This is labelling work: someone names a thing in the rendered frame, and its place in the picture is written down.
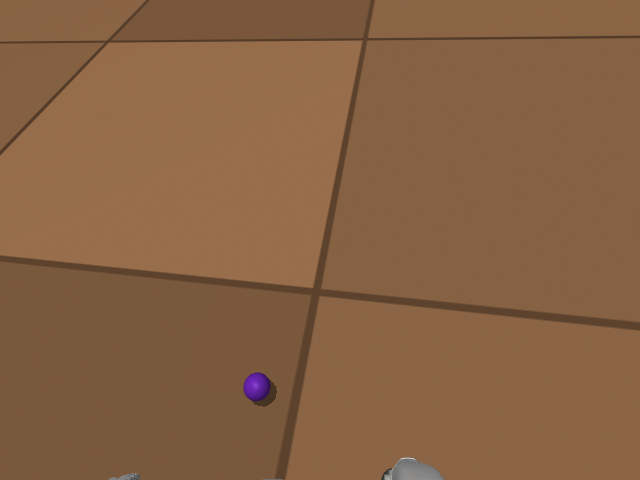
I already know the ball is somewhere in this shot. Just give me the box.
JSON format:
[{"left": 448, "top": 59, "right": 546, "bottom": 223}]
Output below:
[{"left": 243, "top": 373, "right": 270, "bottom": 401}]

